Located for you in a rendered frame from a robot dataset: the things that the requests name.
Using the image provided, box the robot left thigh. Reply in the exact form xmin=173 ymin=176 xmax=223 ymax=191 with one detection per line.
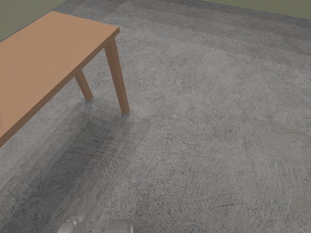
xmin=104 ymin=218 xmax=133 ymax=233

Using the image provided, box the table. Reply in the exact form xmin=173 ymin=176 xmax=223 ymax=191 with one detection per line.
xmin=0 ymin=11 xmax=129 ymax=148

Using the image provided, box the robot left hand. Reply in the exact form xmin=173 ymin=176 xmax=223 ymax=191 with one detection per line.
xmin=57 ymin=214 xmax=86 ymax=233

